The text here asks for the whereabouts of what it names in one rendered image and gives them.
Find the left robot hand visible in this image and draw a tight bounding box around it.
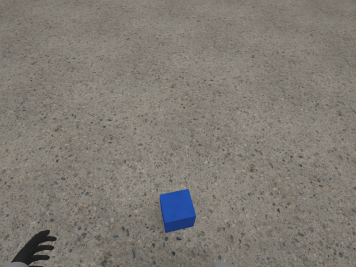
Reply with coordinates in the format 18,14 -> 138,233
12,230 -> 57,267

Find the carton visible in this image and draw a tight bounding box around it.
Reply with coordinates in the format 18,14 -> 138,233
160,189 -> 196,233

